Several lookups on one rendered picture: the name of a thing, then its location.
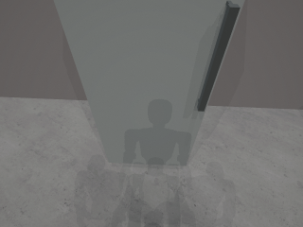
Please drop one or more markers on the fridge door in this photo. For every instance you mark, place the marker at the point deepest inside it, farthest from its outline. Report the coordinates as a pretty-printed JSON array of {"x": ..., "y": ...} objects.
[{"x": 142, "y": 65}]

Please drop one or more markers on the handle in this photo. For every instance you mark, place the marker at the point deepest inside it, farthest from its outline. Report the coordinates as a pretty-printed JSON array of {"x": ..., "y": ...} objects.
[{"x": 229, "y": 20}]

